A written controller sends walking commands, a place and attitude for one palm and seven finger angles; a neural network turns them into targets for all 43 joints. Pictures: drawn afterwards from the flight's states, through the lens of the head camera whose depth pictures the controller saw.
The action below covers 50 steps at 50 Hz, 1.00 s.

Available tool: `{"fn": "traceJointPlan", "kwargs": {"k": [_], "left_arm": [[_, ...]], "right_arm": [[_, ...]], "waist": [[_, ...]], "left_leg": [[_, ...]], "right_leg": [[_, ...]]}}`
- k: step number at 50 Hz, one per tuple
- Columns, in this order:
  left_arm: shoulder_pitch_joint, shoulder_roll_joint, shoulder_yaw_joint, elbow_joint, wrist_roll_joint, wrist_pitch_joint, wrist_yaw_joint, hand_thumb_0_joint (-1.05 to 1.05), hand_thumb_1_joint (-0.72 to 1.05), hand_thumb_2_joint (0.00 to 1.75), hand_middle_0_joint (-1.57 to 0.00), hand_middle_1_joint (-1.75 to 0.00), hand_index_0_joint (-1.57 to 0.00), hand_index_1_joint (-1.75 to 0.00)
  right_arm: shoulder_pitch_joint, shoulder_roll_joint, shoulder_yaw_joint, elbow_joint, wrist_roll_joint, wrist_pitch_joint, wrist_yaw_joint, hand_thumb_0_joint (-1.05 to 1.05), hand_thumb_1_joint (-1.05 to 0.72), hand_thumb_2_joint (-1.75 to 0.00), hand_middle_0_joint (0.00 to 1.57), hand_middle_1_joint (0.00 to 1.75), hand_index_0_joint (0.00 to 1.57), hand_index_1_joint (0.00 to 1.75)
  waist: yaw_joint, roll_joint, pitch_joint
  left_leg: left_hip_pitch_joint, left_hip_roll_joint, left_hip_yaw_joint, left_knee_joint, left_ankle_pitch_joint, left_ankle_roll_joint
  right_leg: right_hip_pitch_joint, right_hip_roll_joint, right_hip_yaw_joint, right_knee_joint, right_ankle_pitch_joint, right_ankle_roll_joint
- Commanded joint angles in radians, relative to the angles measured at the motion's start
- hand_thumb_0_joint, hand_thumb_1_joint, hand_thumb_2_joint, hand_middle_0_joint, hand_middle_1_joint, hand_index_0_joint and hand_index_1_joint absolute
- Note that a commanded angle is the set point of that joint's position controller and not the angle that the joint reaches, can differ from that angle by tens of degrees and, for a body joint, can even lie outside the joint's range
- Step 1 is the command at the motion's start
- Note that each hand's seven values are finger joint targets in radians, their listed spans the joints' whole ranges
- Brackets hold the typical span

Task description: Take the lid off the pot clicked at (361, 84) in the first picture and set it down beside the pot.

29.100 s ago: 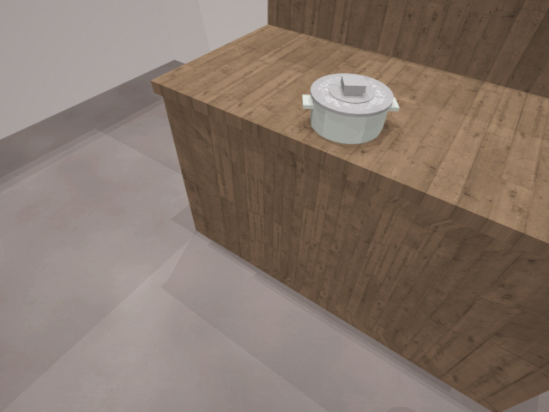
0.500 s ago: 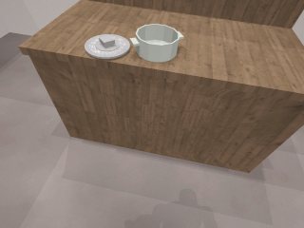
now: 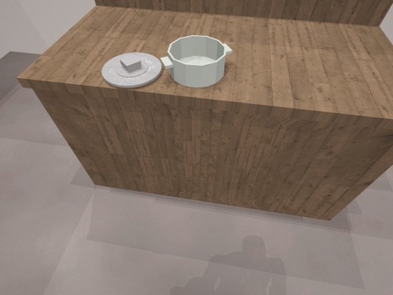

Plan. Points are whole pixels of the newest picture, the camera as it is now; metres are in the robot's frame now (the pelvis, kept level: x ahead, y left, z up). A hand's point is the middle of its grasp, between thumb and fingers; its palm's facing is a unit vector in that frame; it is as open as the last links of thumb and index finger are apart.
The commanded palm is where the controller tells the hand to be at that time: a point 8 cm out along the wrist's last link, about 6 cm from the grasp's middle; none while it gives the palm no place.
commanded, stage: let the arm hang, fingers relaxed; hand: left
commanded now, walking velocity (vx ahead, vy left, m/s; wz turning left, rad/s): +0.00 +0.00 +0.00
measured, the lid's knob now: (130, 62) +0.80 +0.26 +0.03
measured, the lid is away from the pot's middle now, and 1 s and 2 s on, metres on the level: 0.22 0.22 0.22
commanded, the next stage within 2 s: look to check the result in 1.12 s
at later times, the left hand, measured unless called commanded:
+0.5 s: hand out of the picture +0.02 +0.17 -0.17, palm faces +0.03 -0.98 -0.21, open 7.3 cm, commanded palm none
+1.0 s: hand out of the picture +0.00 +0.16 -0.17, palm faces +0.02 -0.98 -0.19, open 7.3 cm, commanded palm none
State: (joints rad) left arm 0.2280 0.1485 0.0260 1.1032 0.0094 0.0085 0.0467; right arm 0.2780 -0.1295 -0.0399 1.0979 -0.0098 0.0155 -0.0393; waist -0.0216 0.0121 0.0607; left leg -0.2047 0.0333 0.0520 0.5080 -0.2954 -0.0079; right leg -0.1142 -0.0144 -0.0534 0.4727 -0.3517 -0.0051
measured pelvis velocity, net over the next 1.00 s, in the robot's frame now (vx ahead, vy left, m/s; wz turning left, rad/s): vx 0.01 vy -0.01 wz -0.02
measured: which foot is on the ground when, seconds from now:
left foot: down 0.00-1.00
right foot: down 0.00-1.00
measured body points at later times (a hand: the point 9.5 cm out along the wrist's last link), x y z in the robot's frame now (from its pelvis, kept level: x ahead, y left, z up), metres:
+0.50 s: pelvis +0.01 -0.01 +0.00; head +0.03 -0.01 +0.45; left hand +0.02 +0.22 -0.16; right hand -0.01 -0.22 -0.16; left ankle -0.02 +0.12 -0.74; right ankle -0.06 -0.11 -0.74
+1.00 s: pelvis +0.01 -0.01 +0.00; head +0.03 -0.01 +0.45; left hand +0.00 +0.21 -0.16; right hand -0.02 -0.22 -0.16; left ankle -0.02 +0.12 -0.74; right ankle -0.06 -0.11 -0.74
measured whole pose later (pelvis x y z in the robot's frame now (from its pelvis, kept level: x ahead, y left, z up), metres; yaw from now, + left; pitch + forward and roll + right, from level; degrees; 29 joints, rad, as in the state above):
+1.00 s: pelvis +0.01 -0.01 +0.00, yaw -1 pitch -1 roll +0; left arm 0.28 0.13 0.02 1.13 0.01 0.00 0.05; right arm 0.29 -0.11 -0.04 1.13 -0.01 0.01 -0.05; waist -0.02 0.00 0.05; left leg -0.16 0.05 0.06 0.47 -0.29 -0.02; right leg -0.08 0.01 -0.04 0.42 -0.33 -0.02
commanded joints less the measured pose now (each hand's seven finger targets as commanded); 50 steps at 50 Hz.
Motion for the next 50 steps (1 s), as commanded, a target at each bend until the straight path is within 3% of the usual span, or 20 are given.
{"fn": "traceJointPlan", "kwargs": {"k": [1,3,11,14,25,29,34,41,44,50], "left_arm": [[0.071,0.087,0.017,-0.028,-0.005,-0.017,0.002,0.0,0.9,0.9,-0.2,-0.3,-0.2,-0.3],[0.067,0.088,0.018,-0.028,-0.005,-0.019,0.001,0.0,0.9,0.9,-0.2,-0.3,-0.2,-0.3],[0.056,0.09,0.018,-0.035,-0.006,-0.018,0.0,0.0,0.9,0.9,-0.2,-0.3,-0.2,-0.3],[0.067,0.09,0.018,-0.032,-0.006,-0.021,0.0,0.0,0.9,0.9,-0.2,-0.3,-0.2,-0.3],[0.095,0.081,0.013,-0.016,-0.005,-0.023,0.004,0.0,0.9,0.9,-0.2,-0.3,-0.2,-0.3],[0.098,0.076,0.013,-0.013,-0.006,-0.025,0.003,0.0,0.9,0.9,-0.2,-0.3,-0.2,-0.3],[0.112,0.073,0.012,-0.006,-0.006,-0.027,0.004,0.0,0.9,0.9,-0.2,-0.3,-0.2,-0.3],[0.121,0.063,0.009,-0.001,-0.006,-0.026,0.004,0.0,0.9,0.9,-0.2,-0.3,-0.2,-0.3],[0.122,0.065,0.011,-0.001,-0.007,-0.028,0.004,0.0,0.9,0.9,-0.2,-0.3,-0.2,-0.3],[0.122,0.064,0.008,-0.003,-0.006,-0.027,0.006,0.0,0.9,0.9,-0.2,-0.3,-0.2,-0.3]], "right_arm": [[0.076,-0.076,-0.011,-0.022,0.002,-0.011,-0.004,0.0,-0.9,-0.9,0.2,0.3,0.2,0.3],[0.079,-0.081,-0.012,-0.022,0.001,-0.013,-0.005,0.0,-0.9,-0.9,0.2,0.3,0.2,0.3],[0.076,-0.085,-0.011,-0.019,0.001,-0.01,-0.005,0.0,-0.9,-0.9,0.2,0.3,0.2,0.3],[0.081,-0.088,-0.011,-0.016,0.001,-0.013,-0.007,0.0,-0.9,-0.9,0.2,0.3,0.2,0.3],[0.076,-0.076,-0.011,-0.009,0.005,-0.007,-0.007,0.0,-0.9,-0.9,0.2,0.3,0.2,0.3],[0.083,-0.079,-0.009,-0.003,0.004,-0.01,-0.009,0.0,-0.9,-0.9,0.2,0.3,0.2,0.3],[0.088,-0.076,-0.008,-0.001,0.006,-0.011,-0.01,0.0,-0.9,-0.9,0.2,0.3,0.2,0.3],[0.091,-0.068,-0.009,0.003,0.005,-0.009,-0.01,0.0,-0.9,-0.9,0.2,0.3,0.2,0.3],[0.097,-0.069,-0.008,0.005,0.005,-0.012,-0.011,0.0,-0.9,-0.9,0.2,0.3,0.2,0.3],[0.095,-0.065,-0.009,0.007,0.005,-0.009,-0.01,0.0,-0.9,-0.9,0.2,0.3,0.2,0.3]], "waist": [[0.009,0.012,0.004],[0.007,0.01,-0.025],[0.004,-0.005,0.003],[0.005,-0.01,-0.031],[0.002,-0.021,0.004],[0.0,0.001,0.001],[0.001,-0.02,-0.014],[0.0,-0.005,0.018],[0.002,-0.01,-0.007],[0.001,-0.009,0.024]], "left_leg": [[0.035,0.073,-0.057,-0.057,0.341,0.05],[0.051,0.074,-0.057,-0.055,0.356,0.049],[0.05,0.076,-0.058,-0.07,0.319,0.047],[0.074,0.077,-0.052,-0.063,0.36,0.047],[0.084,0.078,-0.043,-0.068,0.315,0.043],[0.082,0.079,-0.04,-0.075,0.318,0.043],[0.09,0.079,-0.039,-0.072,0.329,0.043],[0.083,0.081,-0.041,-0.083,0.298,0.042],[0.088,0.081,-0.04,-0.078,0.322,0.042],[0.079,0.08,-0.043,-0.085,0.295,0.041]], "right_leg": [[-0.035,-0.078,0.056,-0.075,0.35,-0.034],[-0.019,-0.08,0.056,-0.073,0.367,-0.034],[-0.036,-0.075,0.06,-0.093,0.336,-0.032],[-0.016,-0.078,0.062,-0.09,0.382,-0.031],[-0.042,-0.077,0.074,-0.112,0.377,-0.029],[-0.034,-0.075,0.075,-0.114,0.378,-0.03],[-0.025,-0.077,0.073,-0.114,0.403,-0.028],[-0.052,-0.072,0.077,-0.124,0.353,-0.027],[-0.029,-0.074,0.078,-0.118,0.391,-0.027],[-0.052,-0.071,0.079,-0.124,0.36,-0.027]]}}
